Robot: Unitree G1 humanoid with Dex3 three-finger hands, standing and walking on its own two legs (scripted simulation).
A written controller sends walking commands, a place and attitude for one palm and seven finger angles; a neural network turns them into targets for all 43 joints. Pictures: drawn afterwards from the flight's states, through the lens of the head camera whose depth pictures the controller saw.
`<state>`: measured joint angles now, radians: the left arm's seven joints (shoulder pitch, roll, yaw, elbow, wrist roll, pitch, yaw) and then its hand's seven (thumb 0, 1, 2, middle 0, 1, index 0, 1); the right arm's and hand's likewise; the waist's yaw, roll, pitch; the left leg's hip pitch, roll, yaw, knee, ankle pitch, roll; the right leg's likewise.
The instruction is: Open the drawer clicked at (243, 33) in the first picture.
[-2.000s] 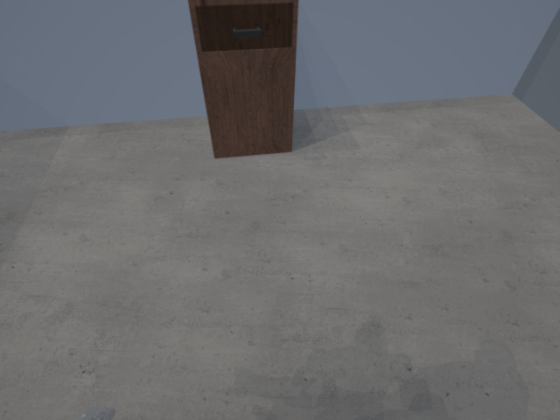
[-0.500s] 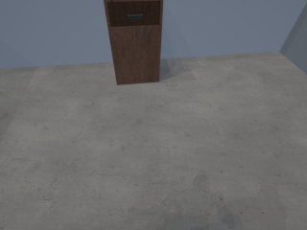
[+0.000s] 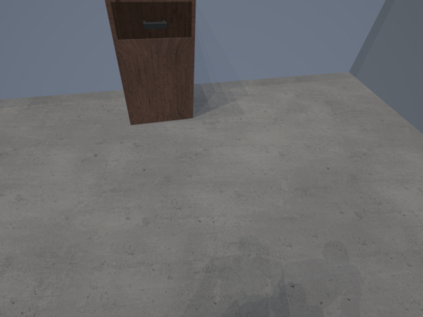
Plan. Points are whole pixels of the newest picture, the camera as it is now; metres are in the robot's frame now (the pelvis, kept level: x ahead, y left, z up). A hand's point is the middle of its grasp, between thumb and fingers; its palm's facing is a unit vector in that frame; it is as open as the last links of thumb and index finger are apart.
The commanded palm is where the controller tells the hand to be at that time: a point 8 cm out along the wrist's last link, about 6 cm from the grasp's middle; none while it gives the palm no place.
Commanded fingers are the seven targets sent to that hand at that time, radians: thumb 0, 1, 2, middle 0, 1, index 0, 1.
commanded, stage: walk to a spot facing it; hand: left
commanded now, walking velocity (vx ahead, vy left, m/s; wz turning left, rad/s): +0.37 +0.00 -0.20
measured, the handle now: (154, 23) +1.49 +0.34 -0.07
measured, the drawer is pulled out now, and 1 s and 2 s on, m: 0.00 0.00 0.00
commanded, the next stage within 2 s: turn to face it in 1.48 s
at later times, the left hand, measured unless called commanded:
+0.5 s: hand (154, 265) +0.27 +0.14 -0.17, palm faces -0.06 -0.98 -0.19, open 7.2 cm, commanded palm none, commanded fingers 0.00 0.90 0.90 -0.20 -0.30 -0.20 -0.30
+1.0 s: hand (156, 192) +0.48 +0.17 -0.16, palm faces -0.10 -0.98 -0.17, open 7.4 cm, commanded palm none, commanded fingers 0.00 0.90 0.90 -0.20 -0.30 -0.20 -0.30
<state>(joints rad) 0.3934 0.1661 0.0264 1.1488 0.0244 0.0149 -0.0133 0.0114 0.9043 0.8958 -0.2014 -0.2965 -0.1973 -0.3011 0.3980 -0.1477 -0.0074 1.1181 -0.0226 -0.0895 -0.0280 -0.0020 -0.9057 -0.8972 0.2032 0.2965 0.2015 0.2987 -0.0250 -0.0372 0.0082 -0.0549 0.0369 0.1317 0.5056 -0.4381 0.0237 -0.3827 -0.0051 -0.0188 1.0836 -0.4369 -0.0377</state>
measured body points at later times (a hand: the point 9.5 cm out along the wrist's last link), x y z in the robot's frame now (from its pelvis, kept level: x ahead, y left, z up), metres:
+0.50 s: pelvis +0.21 -0.04 +0.00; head +0.22 -0.03 +0.45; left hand +0.28 +0.19 -0.16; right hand +0.20 -0.27 -0.15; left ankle +0.24 +0.10 -0.66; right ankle +0.23 -0.12 -0.73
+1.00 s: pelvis +0.43 -0.01 +0.01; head +0.45 -0.01 +0.46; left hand +0.48 +0.22 -0.14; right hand +0.36 -0.23 -0.14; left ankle +0.39 +0.10 -0.73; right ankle +0.48 -0.16 -0.67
